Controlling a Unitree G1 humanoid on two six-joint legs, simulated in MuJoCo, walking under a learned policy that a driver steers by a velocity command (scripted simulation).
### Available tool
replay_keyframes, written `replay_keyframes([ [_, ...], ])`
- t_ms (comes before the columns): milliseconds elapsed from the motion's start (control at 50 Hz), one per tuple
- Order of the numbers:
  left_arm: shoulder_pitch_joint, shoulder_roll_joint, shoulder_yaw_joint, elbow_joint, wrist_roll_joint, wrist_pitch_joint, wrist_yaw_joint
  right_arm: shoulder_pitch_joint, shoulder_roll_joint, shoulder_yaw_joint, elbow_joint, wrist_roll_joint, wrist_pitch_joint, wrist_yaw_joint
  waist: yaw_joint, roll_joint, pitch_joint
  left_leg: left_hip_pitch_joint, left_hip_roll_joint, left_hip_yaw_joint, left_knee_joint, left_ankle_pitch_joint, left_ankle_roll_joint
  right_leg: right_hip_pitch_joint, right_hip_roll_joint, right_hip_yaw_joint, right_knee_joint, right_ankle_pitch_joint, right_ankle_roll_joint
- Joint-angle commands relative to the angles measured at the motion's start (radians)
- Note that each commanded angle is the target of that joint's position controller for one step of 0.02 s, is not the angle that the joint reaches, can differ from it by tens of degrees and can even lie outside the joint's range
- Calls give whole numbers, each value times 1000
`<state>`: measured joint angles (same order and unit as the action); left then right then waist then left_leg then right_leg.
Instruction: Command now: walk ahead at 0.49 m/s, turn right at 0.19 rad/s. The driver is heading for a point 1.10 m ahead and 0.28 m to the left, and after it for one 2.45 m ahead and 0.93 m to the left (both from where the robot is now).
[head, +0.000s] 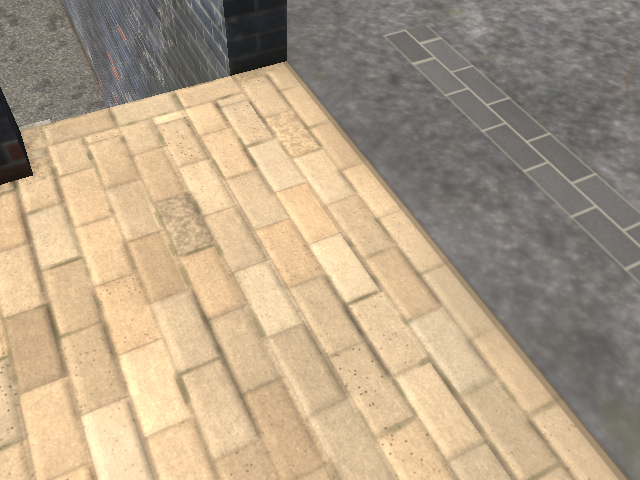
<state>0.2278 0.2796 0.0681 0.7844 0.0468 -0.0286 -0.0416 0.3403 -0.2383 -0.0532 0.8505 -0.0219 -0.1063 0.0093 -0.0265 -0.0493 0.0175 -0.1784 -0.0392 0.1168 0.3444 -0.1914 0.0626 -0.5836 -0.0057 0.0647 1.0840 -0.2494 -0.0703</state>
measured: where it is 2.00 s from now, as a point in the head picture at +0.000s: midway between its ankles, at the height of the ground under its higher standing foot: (250, 432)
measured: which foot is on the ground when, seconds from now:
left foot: down 0.00-0.26, up 0.28-0.68, down 0.70-1.00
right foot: up 0.00-0.22, down 0.24-0.70, up 0.72-1.00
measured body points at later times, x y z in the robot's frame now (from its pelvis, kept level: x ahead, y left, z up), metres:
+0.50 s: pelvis +0.25 -0.03 +0.00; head +0.28 -0.04 +0.45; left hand +0.25 +0.24 -0.12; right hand +0.39 -0.28 -0.13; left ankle +0.27 +0.11 -0.66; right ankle +0.24 -0.12 -0.74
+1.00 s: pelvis +0.34 +0.02 -0.01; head +0.37 +0.05 +0.44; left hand +0.34 +0.31 -0.14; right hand +0.55 -0.18 -0.12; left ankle +0.40 +0.10 -0.74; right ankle +0.43 -0.12 -0.69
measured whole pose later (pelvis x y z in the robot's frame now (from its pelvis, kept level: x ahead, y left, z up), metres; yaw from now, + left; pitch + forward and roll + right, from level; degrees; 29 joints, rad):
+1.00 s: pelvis +0.34 +0.02 -0.01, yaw +29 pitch +1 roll -1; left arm 0.15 0.24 0.04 0.78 0.03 0.05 0.03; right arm 0.24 -0.26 -0.07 0.76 -0.01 0.03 0.00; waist -0.03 -0.01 0.06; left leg -0.37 -0.13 -0.06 0.43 -0.07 0.12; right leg -0.52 -0.02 0.06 0.98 -0.39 0.03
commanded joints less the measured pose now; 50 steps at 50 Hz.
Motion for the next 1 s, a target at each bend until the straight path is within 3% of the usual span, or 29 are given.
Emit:
replay_keyframes([
  [20, -10, -5, -16, -62, 6, -6, -13, 19, -70, -5, -22, 7, -21, 9, 43, 116, 27, 14, 257, -217, -216, 181, 142, -83, -53, -10, -118, 104, 18],
  [80, -158, -35, -40, -99, -3, -18, -20, 63, -84, -6, 2, 16, -9, 11, 8, 116, 39, -23, 203, -164, -201, 262, 127, 18, -51, -97, -339, 192, 42],
  [140, -232, -16, -43, -118, -16, -26, -11, 125, -132, -15, 28, 11, 2, 7, -16, 120, 40, 29, 232, -200, -155, 331, 127, 78, -26, -116, -442, 173, 52],
  [180, -239, 3, -39, -123, -18, -36, 1, 142, -144, -18, 41, 7, 11, 3, -12, 128, 34, 83, 252, -236, -102, 370, 123, 115, -10, -112, -496, 117, 40],
  [220, -121, 22, -28, -85, -11, -52, 16, 136, -149, -19, 50, 12, 19, -1, 49, 117, -11, 85, 228, -231, 46, 455, 100, 298, 26, -118, -613, 97, 17],
  [240, 18, 66, -11, -39, 7, -67, 29, 144, -128, -13, 52, 19, 19, -1, 98, 73, -99, 13, 174, -191, 227, 427, 79, 512, -7, -77, -640, 102, -11],
  [260, 203, 154, 11, -23, 30, -76, 46, 114, -77, 1, 3, 25, 15, 0, 174, -45, -251, -163, 111, -140, 516, 120, 54, 754, -269, 191, -672, -38, -65],
  [280, 211, 228, 31, -18, 20, -61, 50, 204, 2, 14, -21, 50, 22, -5, 128, -236, -323, -450, -10, -77, 774, -347, 30, 895, -469, 540, -784, -125, -159],
  [300, 165, 138, 15, -27, 0, -51, 48, 155, -100, -13, 6, 25, 39, -14, 123, -69, -215, -515, 45, -152, 860, -301, 42, 788, -428, 517, -806, -176, -149],
  [320, 93, 74, -3, -29, -8, -55, 45, 99, -90, -18, -4, 21, 41, -6, 89, -27, -104, -518, 78, -173, 851, -209, 43, 679, -375, 371, -827, -107, -125],
  [340, 50, 39, -10, -26, -11, -60, 41, 73, -69, -17, -6, 19, 45, 1, 65, -19, -53, -490, 102, -170, 825, -154, 33, 591, -332, 258, -858, 6, -102],
  [380, 24, 6, -20, -14, -20, -74, 48, 74, -52, -23, 0, -3, 72, 10, 16, -43, -3, -432, 114, -153, 802, -134, -1, 488, -280, 88, -860, 341, -74],
  [420, 46, 8, -18, 4, -29, -89, 52, 72, -31, -26, -5, -7, 92, 14, -12, -31, -22, -418, 95, -136, 810, -110, -22, 481, -269, -18, -824, 673, -81],
  [440, 52, 16, -15, 12, -34, -91, 55, 54, -24, -27, -15, -9, 98, 17, -19, -36, -23, -432, 92, -128, 799, -82, -30, 481, -267, -60, -820, 739, -84],
  [520, 44, 24, -14, 31, -34, -75, 66, -85, -3, -11, -77, -10, 106, 34, -7, -77, 10, -414, 90, -78, 563, 84, -41, 439, -222, -210, -823, 708, -74],
  [560, 47, 49, -7, 37, -35, -68, 69, -141, -1, -2, -100, -11, 105, 44, 9, -76, 7, -329, 77, -46, 418, 149, -27, 423, -216, -254, -802, 682, -68],
  [620, 68, 92, 9, 49, -38, -55, 73, -159, -38, -8, -124, -20, 105, 48, 17, -65, -17, -263, 55, -18, 329, 98, 8, 479, -255, -256, -710, 711, -57],
  [660, 66, 113, 19, 50, -41, -40, 79, -118, -65, -18, -125, -26, 98, 43, 3, -55, -43, -204, 26, -10, 275, 26, 43, 511, -263, -257, -572, 754, -43],
  [680, 61, 118, 21, 49, -43, -28, 79, -46, -77, -26, -107, -31, 87, 37, -31, -12, -82, -119, -3, -5, 195, 63, 64, 504, -237, -276, -421, 705, -24],
  [700, 105, 115, 20, 50, -38, -20, 75, 35, -129, -42, -87, -39, 70, 22, -62, 95, -146, 28, 32, -82, 117, 298, 95, 425, -183, -292, -194, 495, 24],
  [720, 185, 28, 2, 10, -20, -9, 67, 31, -254, -70, -105, -29, 64, 7, 9, 305, -215, 233, 327, -428, 206, 909, 191, 156, -53, -305, 114, -317, 74],
  [740, 196, 43, -1, -8, -29, 12, 66, 82, -299, -88, -118, 25, 81, 4, -36, 303, -372, 348, 435, -692, 112, 862, 362, 7, 54, -112, 296, -459, 95],
  [760, 141, 65, 0, -7, -21, 22, 65, 38, -256, -81, -138, 35, 101, -3, -38, 160, -315, 282, 409, -641, 48, 583, 346, -37, -5, -41, 305, -389, 96],
  [780, 66, 66, 0, -18, -25, 21, 64, -37, -198, -64, -144, 31, 115, -11, -23, 111, -173, 148, 353, -571, 6, 402, 307, -55, -28, -39, 253, -299, 94],
  [800, 23, 64, 0, -23, -20, 21, 68, -85, -153, -49, -145, 23, 123, -16, 4, 76, -91, 51, 291, -517, -27, 330, 253, -41, -51, -30, 171, -231, 93],
  [820, 31, 66, 1, -26, -10, 31, 68, -115, -128, -43, -150, 25, 127, -19, 28, 97, -68, -15, 244, -469, -41, 309, 218, 7, -59, -27, 108, -192, 94],
  [840, 57, 61, 0, -14, -4, 46, 68, -126, -119, -40, -153, 18, 126, -18, 40, 105, -83, -51, 217, -439, -45, 319, 196, 58, -43, -37, 89, -169, 93],
  [900, 66, 36, -5, -16, -14, 67, 68, -118, -154, -52, -153, 10, 114, -8, 46, 95, -116, -77, 183, -428, -50, 269, 172, 99, -18, -32, 12, -147, 96],
  [1000, -28, 52, -1, -53, -19, 79, 73, -96, -172, -62, -157, 4, 134, -9, 6, 154, -74, -90, 162, -532, -119, -159, 151, 65, 1, -11, -135, -125, 106],
])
